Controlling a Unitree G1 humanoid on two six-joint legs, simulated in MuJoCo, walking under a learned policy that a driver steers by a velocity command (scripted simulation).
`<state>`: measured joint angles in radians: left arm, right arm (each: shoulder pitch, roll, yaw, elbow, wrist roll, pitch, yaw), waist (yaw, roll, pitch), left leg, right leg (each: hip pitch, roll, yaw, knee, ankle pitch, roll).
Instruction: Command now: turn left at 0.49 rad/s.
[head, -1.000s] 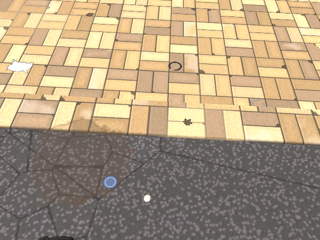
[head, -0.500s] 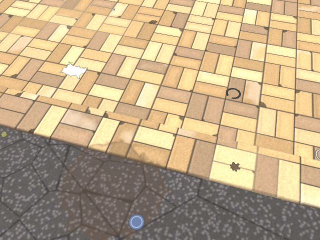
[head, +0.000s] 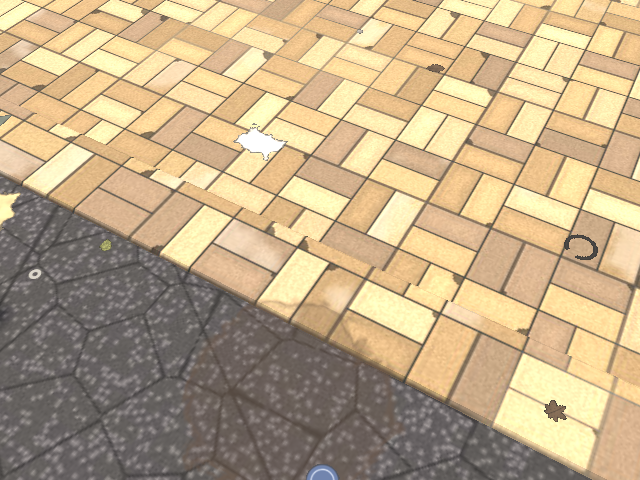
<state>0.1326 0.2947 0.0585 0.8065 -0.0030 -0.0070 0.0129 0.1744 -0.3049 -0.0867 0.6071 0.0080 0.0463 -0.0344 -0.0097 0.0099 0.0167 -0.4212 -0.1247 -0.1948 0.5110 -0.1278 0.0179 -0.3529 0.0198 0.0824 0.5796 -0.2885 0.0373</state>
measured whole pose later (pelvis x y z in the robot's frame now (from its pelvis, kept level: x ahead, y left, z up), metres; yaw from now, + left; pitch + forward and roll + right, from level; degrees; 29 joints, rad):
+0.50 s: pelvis +0.00 +0.01 +0.01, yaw +5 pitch -1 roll +0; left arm 0.20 0.26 0.03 0.83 0.02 -0.01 0.00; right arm 0.19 -0.23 -0.04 0.70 -0.02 0.03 -0.01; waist 0.03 -0.02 0.02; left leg -0.20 -0.01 -0.06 0.51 -0.30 0.00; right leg -0.23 -0.04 0.01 0.50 -0.26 0.04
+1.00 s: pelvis +0.00 +0.02 +0.01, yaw +5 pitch -2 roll +0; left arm 0.22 0.25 0.04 0.99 0.00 0.00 0.04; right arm 0.21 -0.22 -0.03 0.88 -0.01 0.00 -0.02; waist 0.02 0.00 0.04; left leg -0.18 -0.03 -0.05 0.51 -0.30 0.01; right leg -0.20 -0.05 0.01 0.49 -0.26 0.06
